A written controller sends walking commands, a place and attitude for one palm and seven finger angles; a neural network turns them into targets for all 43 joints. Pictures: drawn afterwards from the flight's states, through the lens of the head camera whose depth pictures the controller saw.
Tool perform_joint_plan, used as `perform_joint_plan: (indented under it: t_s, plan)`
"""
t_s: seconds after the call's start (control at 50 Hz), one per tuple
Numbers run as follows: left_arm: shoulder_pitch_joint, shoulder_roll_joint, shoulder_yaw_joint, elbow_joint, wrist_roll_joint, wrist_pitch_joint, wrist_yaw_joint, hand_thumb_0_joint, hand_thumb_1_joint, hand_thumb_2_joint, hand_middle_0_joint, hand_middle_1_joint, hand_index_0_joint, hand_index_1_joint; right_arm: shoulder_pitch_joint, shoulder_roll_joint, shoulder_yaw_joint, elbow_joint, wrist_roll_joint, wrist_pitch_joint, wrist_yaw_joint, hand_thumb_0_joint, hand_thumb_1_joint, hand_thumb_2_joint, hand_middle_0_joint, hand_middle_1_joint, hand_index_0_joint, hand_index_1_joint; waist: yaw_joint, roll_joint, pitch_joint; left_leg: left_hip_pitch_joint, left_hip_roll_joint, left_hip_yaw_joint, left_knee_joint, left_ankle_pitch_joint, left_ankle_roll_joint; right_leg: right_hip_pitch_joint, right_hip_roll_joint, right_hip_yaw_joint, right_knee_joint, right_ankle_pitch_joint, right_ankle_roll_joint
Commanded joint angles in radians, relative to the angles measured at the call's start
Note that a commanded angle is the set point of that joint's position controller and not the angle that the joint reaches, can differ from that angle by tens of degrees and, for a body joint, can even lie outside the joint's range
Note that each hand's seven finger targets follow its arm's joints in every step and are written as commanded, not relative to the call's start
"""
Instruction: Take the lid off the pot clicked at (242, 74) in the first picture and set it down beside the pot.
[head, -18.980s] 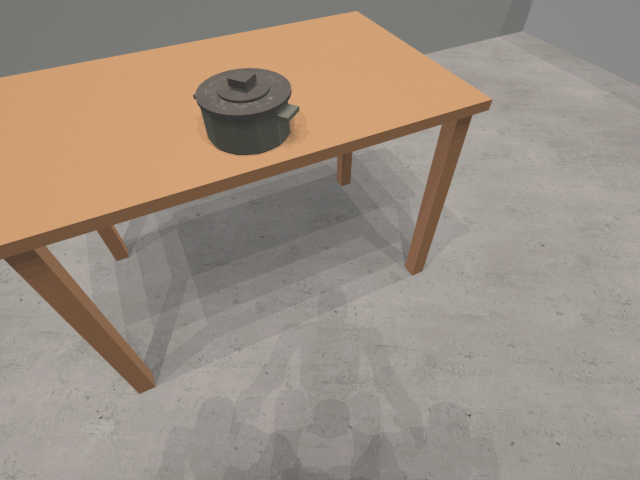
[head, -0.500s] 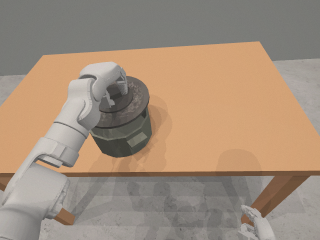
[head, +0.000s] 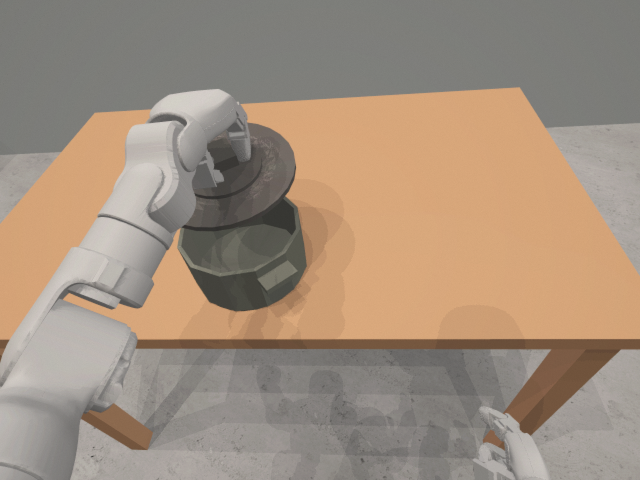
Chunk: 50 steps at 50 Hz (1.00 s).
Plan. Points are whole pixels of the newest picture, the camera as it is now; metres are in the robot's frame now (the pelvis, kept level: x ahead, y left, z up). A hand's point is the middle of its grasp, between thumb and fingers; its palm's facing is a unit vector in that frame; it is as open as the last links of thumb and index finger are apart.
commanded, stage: lift the lid straight up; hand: left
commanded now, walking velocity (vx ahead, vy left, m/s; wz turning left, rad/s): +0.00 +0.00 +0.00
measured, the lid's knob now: (217, 156) +0.47 +0.15 +0.19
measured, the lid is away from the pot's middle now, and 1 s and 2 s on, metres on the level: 0.01 0.02 0.15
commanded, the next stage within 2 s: move the lid sideways beside the pot in 0.74 s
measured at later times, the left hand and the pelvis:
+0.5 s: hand (201, 125) +0.44 +0.14 +0.25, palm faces -0.12 -0.02 -0.99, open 7.0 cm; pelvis +0.00 +0.00 +0.00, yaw +0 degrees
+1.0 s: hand (181, 124) +0.43 +0.16 +0.26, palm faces -0.11 -0.02 -0.99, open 7.0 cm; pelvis +0.00 +0.00 +0.00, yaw +0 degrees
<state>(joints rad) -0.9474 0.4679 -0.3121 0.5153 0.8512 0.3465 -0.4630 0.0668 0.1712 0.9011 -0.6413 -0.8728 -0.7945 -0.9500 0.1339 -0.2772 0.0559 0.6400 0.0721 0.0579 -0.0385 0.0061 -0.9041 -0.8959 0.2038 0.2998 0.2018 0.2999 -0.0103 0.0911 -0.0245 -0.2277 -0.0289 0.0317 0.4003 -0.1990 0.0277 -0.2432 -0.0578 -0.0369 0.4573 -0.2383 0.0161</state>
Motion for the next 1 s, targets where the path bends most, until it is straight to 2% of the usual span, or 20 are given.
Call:
perform_joint_plan:
  t_s: [0.0, 0.04, 0.08, 0.12, 0.2, 0.24, 0.36, 0.38, 0.42, 0.46, 0.52, 0.56, 0.62, 0.7, 0.72, 0.8, 0.84, 0.9, 0.92, 0.98]
  plan:
    - [-0.607, 0.240, 0.148, -0.248, 0.025, -0.008, 0.054, 0.000, 0.572, 1.069, -0.850, -0.992, -0.931, -1.030, -0.138, -0.096, -0.041, -0.166, 0.005, -0.057, 0.004, 0.000, -0.900, -0.900, 0.200, 0.300, 0.200, 0.300, -0.002, -0.086, -0.416, 0.181, -0.003, -0.043, -0.006, 0.289, 0.043, 0.126, 0.038, -0.004, -0.027, 0.339, -0.055]
    - [-0.581, 0.268, 0.169, -0.182, 0.047, 0.003, 0.050, 0.000, 0.572, 1.069, -0.850, -0.992, -0.931, -1.030, -0.128, -0.097, -0.036, -0.151, 0.004, -0.049, 0.003, 0.000, -0.900, -0.900, 0.200, 0.300, 0.200, 0.300, 0.003, -0.134, -0.390, 0.149, 0.000, -0.036, -0.015, 0.250, 0.040, 0.123, 0.041, -0.007, -0.030, 0.313, -0.049]
    - [-0.624, 0.232, 0.130, -0.169, 0.048, 0.009, 0.046, 0.000, 0.572, 1.069, -0.850, -0.992, -0.931, -1.030, -0.128, -0.095, -0.035, -0.147, 0.009, -0.046, 0.000, 0.000, -0.900, -0.900, 0.200, 0.300, 0.200, 0.300, -0.007, -0.129, -0.349, 0.145, -0.001, -0.035, -0.021, 0.214, 0.039, 0.088, 0.042, -0.010, -0.038, 0.276, -0.049]
    - [-0.637, 0.278, 0.167, -0.220, 0.045, -0.001, 0.049, 0.000, 0.572, 1.069, -0.850, -0.992, -0.931, -1.030, -0.127, -0.094, -0.034, -0.159, 0.005, -0.054, 0.001, 0.000, -0.900, -0.900, 0.200, 0.300, 0.200, 0.300, 0.005, -0.113, -0.411, 0.160, -0.003, -0.039, -0.022, 0.235, 0.041, 0.127, 0.040, -0.003, -0.031, 0.290, -0.050]
    - [-0.666, 0.242, 0.140, -0.232, 0.028, -0.003, 0.048, 0.000, 0.572, 1.069, -0.850, -0.992, -0.931, -1.030, -0.137, -0.098, -0.038, -0.163, 0.007, -0.061, 0.001, 0.000, -0.900, -0.900, 0.200, 0.300, 0.200, 0.300, -0.004, -0.094, -0.407, 0.177, -0.001, -0.042, -0.015, 0.240, 0.042, 0.109, 0.039, -0.006, -0.035, 0.285, -0.054]
    - [-0.662, 0.294, 0.176, -0.176, 0.056, 0.007, 0.048, 0.000, 0.572, 1.069, -0.850, -0.992, -0.931, -1.030, -0.127, -0.098, -0.032, -0.148, 0.004, -0.057, -0.003, 0.000, -0.900, -0.900, 0.200, 0.300, 0.200, 0.300, 0.005, -0.131, -0.396, 0.151, 0.001, -0.037, -0.022, 0.228, 0.040, 0.116, 0.040, -0.004, -0.033, 0.283, -0.051]
    - [-0.707, 0.279, 0.152, -0.140, 0.061, 0.012, 0.037, 0.000, 0.572, 1.069, -0.850, -0.992, -0.931, -1.030, -0.130, -0.095, -0.028, -0.151, 0.008, -0.058, -0.009, 0.000, -0.900, -0.900, 0.200, 0.300, 0.200, 0.300, 0.002, -0.143, -0.380, 0.135, 0.000, -0.030, -0.030, 0.206, 0.040, 0.113, 0.035, -0.003, -0.040, 0.270, -0.047]
    - [-0.710, 0.308, 0.174, -0.145, 0.064, 0.011, 0.037, 0.000, 0.572, 1.069, -0.850, -0.992, -0.931, -1.030, -0.130, -0.097, -0.030, -0.153, 0.007, -0.061, -0.011, 0.000, -0.900, -0.900, 0.200, 0.300, 0.200, 0.300, 0.007, -0.136, -0.398, 0.141, 0.000, -0.029, -0.028, 0.208, 0.041, 0.123, 0.034, 0.003, -0.038, 0.273, -0.047]
    - [-0.736, 0.307, 0.169, -0.212, 0.059, 0.002, 0.034, 0.000, 0.572, 1.069, -0.850, -0.992, -0.931, -1.030, -0.135, -0.091, -0.029, -0.165, 0.007, -0.067, -0.007, 0.000, -0.900, -0.900, 0.200, 0.300, 0.200, 0.300, 0.007, -0.109, -0.448, 0.160, -0.003, -0.031, -0.024, 0.249, 0.041, 0.151, 0.033, 0.006, -0.030, 0.312, -0.047]
    - [-0.751, 0.255, 0.126, -0.181, 0.060, 0.013, 0.026, 0.000, 0.572, 1.069, -0.850, -0.992, -0.931, -1.030, -0.133, -0.090, -0.030, -0.157, 0.010, -0.068, -0.008, 0.000, -0.900, -0.900, 0.200, 0.300, 0.200, 0.300, -0.005, -0.112, -0.410, 0.166, -0.001, -0.027, -0.021, 0.244, 0.041, 0.114, 0.035, 0.001, -0.036, 0.305, -0.047]
    - [-0.708, 0.335, 0.193, -0.129, 0.065, 0.021, 0.021, 0.000, 0.572, 1.069, -0.850, -0.992, -0.931, -1.030, -0.117, -0.101, -0.029, -0.148, 0.009, -0.063, -0.010, 0.000, -0.900, -0.900, 0.200, 0.300, 0.200, 0.300, 0.008, -0.145, -0.408, 0.138, -0.002, -0.027, -0.024, 0.236, 0.043, 0.137, 0.034, 0.005, -0.041, 0.305, -0.045]
    - [-0.731, 0.273, 0.137, -0.105, 0.068, 0.023, 0.012, 0.000, 0.572, 1.069, -0.850, -0.992, -0.931, -1.030, -0.126, -0.097, -0.027, -0.148, 0.012, -0.063, -0.013, 0.000, -0.900, -0.900, 0.200, 0.300, 0.200, 0.300, -0.004, -0.153, -0.366, 0.132, -0.002, -0.027, -0.026, 0.217, 0.043, 0.104, 0.034, -0.003, -0.043, 0.287, -0.045]
    - [-0.701, 0.288, 0.157, -0.177, 0.063, 0.018, 0.006, 0.000, 0.572, 1.069, -0.850, -0.992, -0.931, -1.030, -0.128, -0.096, -0.031, -0.164, 0.008, -0.065, -0.005, 0.000, -0.900, -0.900, 0.200, 0.300, 0.200, 0.300, 0.009, -0.131, -0.437, 0.160, -0.003, -0.028, -0.014, 0.278, 0.045, 0.146, 0.032, 0.007, -0.033, 0.344, -0.047]
    - [-0.697, 0.278, 0.152, -0.206, 0.044, 0.020, 0.001, 0.000, 0.572, 1.069, -0.850, -0.992, -0.931, -1.030, -0.135, -0.107, -0.037, -0.169, 0.012, -0.062, -0.001, 0.000, -0.900, -0.900, 0.200, 0.300, 0.200, 0.300, 0.000, -0.109, -0.418, 0.175, -0.001, -0.031, -0.005, 0.291, 0.047, 0.124, 0.032, 0.001, -0.040, 0.348, -0.051]
    - [-0.711, 0.325, 0.186, -0.236, 0.062, 0.019, 0.001, 0.000, 0.572, 1.069, -0.850, -0.992, -0.931, -1.030, -0.128, -0.098, -0.034, -0.169, 0.008, -0.063, -0.001, 0.000, -0.900, -0.900, 0.200, 0.300, 0.200, 0.300, 0.013, -0.113, -0.459, 0.177, -0.001, -0.031, -0.008, 0.315, 0.045, 0.153, 0.034, 0.006, -0.028, 0.366, -0.049]
    - [-0.652, 0.311, 0.184, -0.188, 0.044, 0.030, -0.003, 0.000, 0.572, 1.069, -0.850, -0.992, -0.931, -1.030, -0.134, -0.112, -0.036, -0.163, 0.010, -0.055, 0.003, 0.000, -0.900, -0.900, 0.200, 0.300, 0.200, 0.300, 0.006, -0.112, -0.397, 0.161, 0.002, -0.032, -0.006, 0.315, 0.043, 0.125, 0.034, -0.005, -0.041, 0.365, -0.053]
    - [-0.667, 0.350, 0.204, -0.179, 0.071, 0.029, -0.007, 0.000, 0.572, 1.069, -0.850, -0.992, -0.931, -1.030, -0.141, -0.106, -0.032, -0.164, 0.010, -0.048, -0.001, 0.000, -0.900, -0.900, 0.200, 0.300, 0.200, 0.300, 0.013, -0.150, -0.386, 0.134, 0.001, -0.025, -0.013, 0.278, 0.043, 0.132, 0.034, 0.000, -0.038, 0.343, -0.049]
    - [-0.677, 0.329, 0.185, -0.243, 0.050, 0.015, -0.007, 0.000, 0.572, 1.069, -0.850, -0.992, -0.931, -1.030, -0.149, -0.110, -0.037, -0.179, 0.011, -0.049, 0.001, 0.000, -0.900, -0.900, 0.200, 0.300, 0.200, 0.300, 0.007, -0.093, -0.422, 0.175, 0.002, -0.030, -0.006, 0.305, 0.044, 0.126, 0.032, 0.001, -0.035, 0.342, -0.054]
    - [-0.686, 0.384, 0.225, -0.255, 0.070, 0.014, -0.006, 0.000, 0.572, 1.069, -0.850, -0.992, -0.931, -1.030, -0.136, -0.102, -0.034, -0.175, 0.009, -0.049, 0.001, 0.000, -0.900, -0.900, 0.200, 0.300, 0.200, 0.300, 0.019, -0.102, -0.464, 0.174, 0.004, -0.028, -0.013, 0.310, 0.042, 0.157, 0.035, 0.007, -0.029, 0.344, -0.050]
    - [-0.685, 0.336, 0.183, -0.184, 0.068, 0.021, -0.018, 0.000, 0.572, 1.069, -0.850, -0.992, -0.931, -1.030, -0.144, -0.102, -0.033, -0.168, 0.015, -0.042, -0.002, 0.000, -0.900, -0.900, 0.200, 0.300, 0.200, 0.300, 0.006, -0.123, -0.383, 0.155, 0.006, -0.030, -0.018, 0.265, 0.040, 0.100, 0.038, -0.009, -0.040, 0.295, -0.050]
